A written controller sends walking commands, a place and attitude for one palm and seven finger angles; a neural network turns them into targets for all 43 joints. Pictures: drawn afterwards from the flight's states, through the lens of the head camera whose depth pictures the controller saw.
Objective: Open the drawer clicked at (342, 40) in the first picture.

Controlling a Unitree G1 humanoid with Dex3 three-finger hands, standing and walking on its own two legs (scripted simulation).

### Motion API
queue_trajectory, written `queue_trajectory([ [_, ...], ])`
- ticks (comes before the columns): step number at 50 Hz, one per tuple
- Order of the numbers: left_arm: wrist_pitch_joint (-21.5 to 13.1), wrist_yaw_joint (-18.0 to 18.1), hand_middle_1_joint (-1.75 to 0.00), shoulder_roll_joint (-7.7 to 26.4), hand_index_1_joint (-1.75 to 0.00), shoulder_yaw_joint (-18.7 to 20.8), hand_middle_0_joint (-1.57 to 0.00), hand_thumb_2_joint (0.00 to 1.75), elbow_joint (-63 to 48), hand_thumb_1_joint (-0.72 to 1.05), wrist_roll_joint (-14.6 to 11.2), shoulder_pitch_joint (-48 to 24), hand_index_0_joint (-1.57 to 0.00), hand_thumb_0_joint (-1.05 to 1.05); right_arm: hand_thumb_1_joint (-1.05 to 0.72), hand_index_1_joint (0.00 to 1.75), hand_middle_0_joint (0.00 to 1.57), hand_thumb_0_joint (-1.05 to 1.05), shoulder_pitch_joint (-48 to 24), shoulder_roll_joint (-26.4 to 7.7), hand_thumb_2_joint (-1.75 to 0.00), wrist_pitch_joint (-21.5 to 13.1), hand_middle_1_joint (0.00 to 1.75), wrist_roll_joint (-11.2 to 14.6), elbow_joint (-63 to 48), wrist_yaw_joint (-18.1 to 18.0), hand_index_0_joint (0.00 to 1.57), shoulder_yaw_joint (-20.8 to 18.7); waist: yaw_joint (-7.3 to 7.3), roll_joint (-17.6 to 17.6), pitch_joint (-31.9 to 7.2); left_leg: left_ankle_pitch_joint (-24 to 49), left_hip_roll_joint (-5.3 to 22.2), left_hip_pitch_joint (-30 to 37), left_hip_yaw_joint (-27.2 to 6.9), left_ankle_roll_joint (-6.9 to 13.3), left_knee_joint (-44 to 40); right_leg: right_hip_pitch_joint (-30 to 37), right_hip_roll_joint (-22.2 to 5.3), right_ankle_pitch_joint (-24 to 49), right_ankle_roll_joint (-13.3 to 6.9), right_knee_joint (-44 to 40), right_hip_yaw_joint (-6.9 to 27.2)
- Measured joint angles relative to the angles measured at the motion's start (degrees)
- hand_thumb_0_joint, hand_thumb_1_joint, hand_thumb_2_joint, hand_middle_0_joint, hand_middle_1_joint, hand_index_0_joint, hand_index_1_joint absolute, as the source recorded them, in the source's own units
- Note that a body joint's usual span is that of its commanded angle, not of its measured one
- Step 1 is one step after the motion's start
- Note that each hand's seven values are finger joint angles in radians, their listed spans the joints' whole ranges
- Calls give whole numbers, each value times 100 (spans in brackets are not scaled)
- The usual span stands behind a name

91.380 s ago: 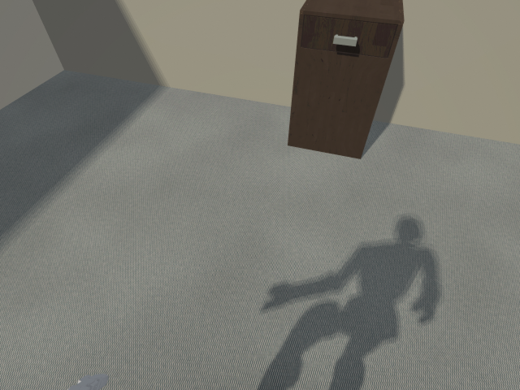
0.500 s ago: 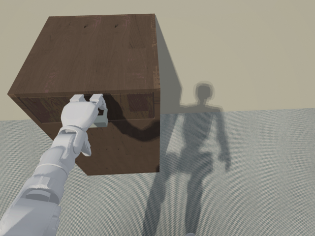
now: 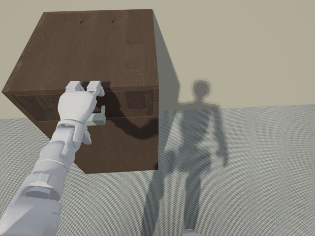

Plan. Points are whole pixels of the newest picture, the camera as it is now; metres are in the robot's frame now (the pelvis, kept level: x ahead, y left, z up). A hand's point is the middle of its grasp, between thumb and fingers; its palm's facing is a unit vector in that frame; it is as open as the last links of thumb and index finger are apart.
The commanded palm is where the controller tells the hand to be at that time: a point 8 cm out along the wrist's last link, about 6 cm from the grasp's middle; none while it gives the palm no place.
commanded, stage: lower the fingers behind the handle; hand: left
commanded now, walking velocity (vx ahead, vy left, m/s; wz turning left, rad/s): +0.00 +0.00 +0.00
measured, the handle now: (89, 114) +0.49 +0.22 -0.05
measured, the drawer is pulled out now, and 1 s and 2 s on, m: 0.00 0.00 0.00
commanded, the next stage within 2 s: lift the fingers back up to retry in 1.68 s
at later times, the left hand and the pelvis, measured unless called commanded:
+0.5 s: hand (72, 124) +0.43 +0.25 -0.01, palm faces +0.02 -0.03 -1.00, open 13.8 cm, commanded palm +0.40 +0.24 +0.04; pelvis -0.01 +0.00 -0.02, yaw +1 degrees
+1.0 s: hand (77, 128) +0.43 +0.24 -0.04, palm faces -0.02 -0.03 -1.00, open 13.8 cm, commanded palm +0.40 +0.24 +0.00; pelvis -0.01 +0.01 -0.03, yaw +0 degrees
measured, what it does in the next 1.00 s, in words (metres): stands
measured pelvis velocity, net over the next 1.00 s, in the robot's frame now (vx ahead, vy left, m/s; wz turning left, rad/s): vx -0.01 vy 0.01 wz -0.01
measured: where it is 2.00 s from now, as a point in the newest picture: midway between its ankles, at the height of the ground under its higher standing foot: outside the picture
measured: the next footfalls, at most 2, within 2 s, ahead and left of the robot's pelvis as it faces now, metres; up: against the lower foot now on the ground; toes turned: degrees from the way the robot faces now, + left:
none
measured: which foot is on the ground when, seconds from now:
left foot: down 0.00-1.00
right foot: down 0.00-1.00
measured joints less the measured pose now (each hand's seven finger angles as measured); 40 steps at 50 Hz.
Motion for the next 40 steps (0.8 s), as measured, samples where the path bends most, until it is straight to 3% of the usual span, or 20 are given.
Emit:
queue_trajectory([
  [2,402,216,-120,86,-120,86,-32,30,179,-48,-7,-109,-32,0,-91,30,20,1,-49,-7,-90,17,30,17,-9,58,20,6,33,44,16,1,10,-39,47,3,13,-65,12,12,13,28,47],
  [4,857,200,-120,174,-120,107,-32,30,458,-48,-81,-171,-32,1,-91,30,20,1,-63,-11,-90,50,30,69,-9,100,20,21,87,93,10,33,15,-20,91,8,-53,-72,22,49,22,-17,92],
  [6,1244,-49,-120,258,-120,25,-31,30,741,-48,-231,-176,-31,0,-91,30,20,1,-32,-10,-90,74,30,143,-18,103,20,39,130,140,6,87,14,50,102,11,-169,-8,24,99,22,-122,103],
  [8,1407,-455,-120,313,-120,-116,-31,30,923,-48,-437,-129,-31,0,-91,30,20,1,30,-9,-90,71,30,193,-29,52,20,65,148,164,22,145,4,148,70,14,-290,109,14,144,21,-249,71],
  [10,1255,-908,-120,348,-120,-254,-31,30,905,-48,-605,-41,-31,0,-91,30,21,1,104,-3,-90,47,30,194,-43,-41,20,86,154,138,57,183,-11,227,13,11,-358,220,-3,164,20,-330,14],
  [13,591,-1349,-120,334,-120,-419,-32,30,576,-48,-666,90,-32,0,-91,30,21,1,199,-2,-90,-37,30,129,-39,-179,20,59,162,45,118,174,-33,232,-95,1,-308,285,-32,132,11,-319,-93],
  [16,-38,-1208,-122,337,-120,-265,-33,30,253,-48,-384,167,-32,0,-91,30,21,1,231,-38,-90,-99,30,73,-16,-246,20,-9,157,-32,76,86,-36,27,-155,-8,-79,121,-41,52,-1,-138,-152],
  [19,-511,-742,-122,438,-120,-42,-33,30,167,-48,-130,46,-32,0,-91,30,21,1,179,-96,-90,-137,30,24,44,-208,20,-77,125,-64,-27,-51,-26,-368,-180,-8,289,-250,-39,-63,-7,185,-176],
  [22,-447,-224,-122,460,-120,121,-33,30,403,-48,-27,-213,-32,0,-91,30,20,1,90,-132,-90,-166,30,-11,98,-81,20,-136,80,-48,-117,-170,-13,-790,-176,1,637,-664,-32,-154,-4,496,-169],
  [25,18,75,-121,410,-120,190,-32,30,756,-48,-38,-359,-32,0,-91,30,20,1,37,-128,-90,-137,30,-18,83,66,20,-146,52,-4,-146,-217,9,-1033,-120,16,794,-927,-10,-165,27,638,-112],
  [28,465,32,-121,332,-120,125,-32,30,1074,-48,-72,-395,-31,0,-91,30,20,1,44,-84,-90,-81,30,-1,62,137,20,-98,21,42,-112,-199,23,-1079,-67,36,776,-991,7,-124,40,615,-59],
  [30,581,-54,-120,281,-119,139,-32,30,1075,-48,-130,-362,-30,0,-91,30,20,1,91,-35,-90,-47,30,8,66,128,20,-59,-1,55,-91,-174,27,-1042,-46,44,718,-961,14,-92,44,557,-37],
  [34,421,-316,-120,312,-119,143,-32,30,973,-48,-174,-309,-29,0,-91,30,21,1,227,56,-90,-12,30,-11,138,34,20,15,-57,52,-108,-160,35,-916,-32,51,623,-838,25,-70,49,458,-24],
  [40,47,-248,-119,419,-120,179,-32,30,1006,-48,-124,-241,-30,0,-91,30,21,1,371,44,-90,20,30,-22,214,41,20,27,-94,42,-202,-246,59,-950,-15,56,725,-875,49,-132,51,538,-6],
])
